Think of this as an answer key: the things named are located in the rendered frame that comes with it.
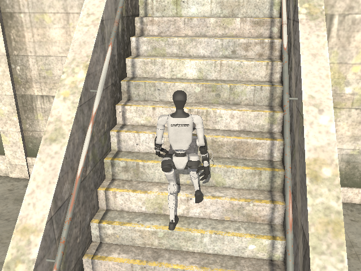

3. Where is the right robot hand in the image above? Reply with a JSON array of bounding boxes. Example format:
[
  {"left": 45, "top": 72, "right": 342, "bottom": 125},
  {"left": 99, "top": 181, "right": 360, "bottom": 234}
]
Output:
[{"left": 196, "top": 165, "right": 210, "bottom": 181}]

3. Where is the right robot forearm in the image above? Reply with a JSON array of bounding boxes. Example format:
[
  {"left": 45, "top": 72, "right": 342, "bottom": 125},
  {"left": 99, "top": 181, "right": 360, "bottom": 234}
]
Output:
[{"left": 199, "top": 138, "right": 209, "bottom": 167}]

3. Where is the robot left thigh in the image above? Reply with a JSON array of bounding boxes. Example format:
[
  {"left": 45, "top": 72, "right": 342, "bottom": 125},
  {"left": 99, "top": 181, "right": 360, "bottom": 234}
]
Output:
[{"left": 161, "top": 158, "right": 178, "bottom": 194}]

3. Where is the left robot upper arm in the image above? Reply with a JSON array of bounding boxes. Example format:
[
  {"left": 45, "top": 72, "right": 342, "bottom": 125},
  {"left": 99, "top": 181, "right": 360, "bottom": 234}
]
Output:
[{"left": 156, "top": 115, "right": 168, "bottom": 145}]

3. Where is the robot left foot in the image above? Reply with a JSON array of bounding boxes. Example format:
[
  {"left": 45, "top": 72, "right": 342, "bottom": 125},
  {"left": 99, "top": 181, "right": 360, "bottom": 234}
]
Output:
[{"left": 168, "top": 216, "right": 179, "bottom": 230}]

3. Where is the left robot forearm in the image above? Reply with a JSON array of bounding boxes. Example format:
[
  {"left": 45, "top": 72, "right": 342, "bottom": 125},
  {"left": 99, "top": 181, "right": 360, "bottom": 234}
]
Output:
[{"left": 155, "top": 136, "right": 162, "bottom": 152}]

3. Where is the left robot hand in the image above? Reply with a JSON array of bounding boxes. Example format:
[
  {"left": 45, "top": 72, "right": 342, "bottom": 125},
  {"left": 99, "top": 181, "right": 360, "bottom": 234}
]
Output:
[{"left": 156, "top": 148, "right": 169, "bottom": 158}]

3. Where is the right robot upper arm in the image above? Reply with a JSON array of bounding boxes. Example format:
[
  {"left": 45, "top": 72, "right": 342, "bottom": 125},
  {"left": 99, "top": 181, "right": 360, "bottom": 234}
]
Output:
[{"left": 192, "top": 115, "right": 205, "bottom": 147}]

